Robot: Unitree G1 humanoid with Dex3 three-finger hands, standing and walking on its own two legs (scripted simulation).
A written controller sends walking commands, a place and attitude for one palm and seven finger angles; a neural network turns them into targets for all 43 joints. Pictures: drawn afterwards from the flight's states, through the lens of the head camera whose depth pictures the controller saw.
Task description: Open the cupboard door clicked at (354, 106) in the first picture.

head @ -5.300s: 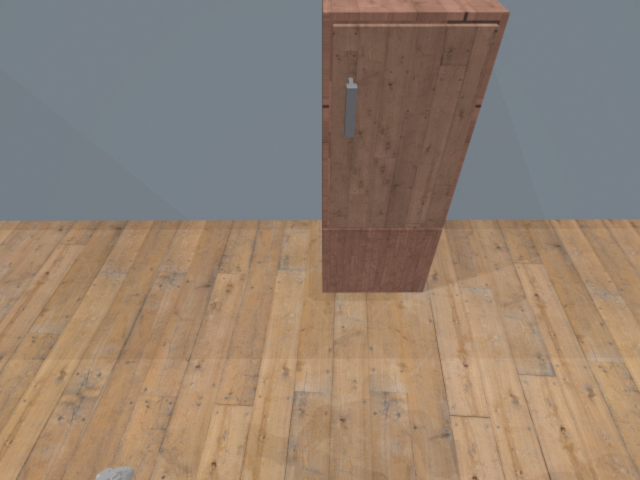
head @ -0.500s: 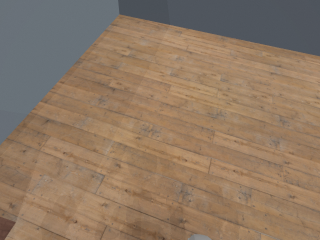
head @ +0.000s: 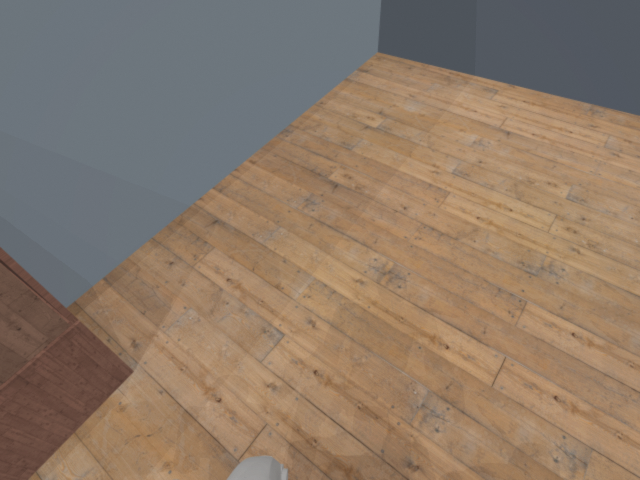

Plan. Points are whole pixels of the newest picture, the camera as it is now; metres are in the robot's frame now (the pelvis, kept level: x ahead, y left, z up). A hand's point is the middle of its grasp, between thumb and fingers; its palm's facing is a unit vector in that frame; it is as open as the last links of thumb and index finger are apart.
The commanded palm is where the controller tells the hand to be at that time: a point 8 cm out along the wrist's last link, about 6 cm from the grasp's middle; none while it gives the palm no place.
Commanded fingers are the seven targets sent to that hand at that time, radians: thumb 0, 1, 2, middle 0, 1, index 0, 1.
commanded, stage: turn to face it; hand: left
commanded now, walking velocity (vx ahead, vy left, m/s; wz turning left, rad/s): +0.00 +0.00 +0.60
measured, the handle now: out of the picture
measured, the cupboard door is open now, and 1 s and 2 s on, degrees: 0 0 0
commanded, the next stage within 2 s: take the last steps up to it in 1.58 s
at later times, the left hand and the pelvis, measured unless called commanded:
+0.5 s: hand out of the picture +0.03 +0.28 -0.16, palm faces +0.31 -0.91 -0.28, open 7.4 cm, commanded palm none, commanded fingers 0.00 0.90 0.90 -0.20 -0.30 -0.20 -0.30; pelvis +0.00 +0.04 +0.00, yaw +17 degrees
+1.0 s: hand out of the picture -0.07 +0.22 -0.17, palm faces +0.59 -0.77 -0.25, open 7.4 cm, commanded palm none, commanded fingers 0.00 0.90 0.90 -0.20 -0.30 -0.20 -0.30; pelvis +0.00 +0.03 -0.01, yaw +36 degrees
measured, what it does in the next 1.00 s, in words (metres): steps on the spot, turning left: left foot, then right foot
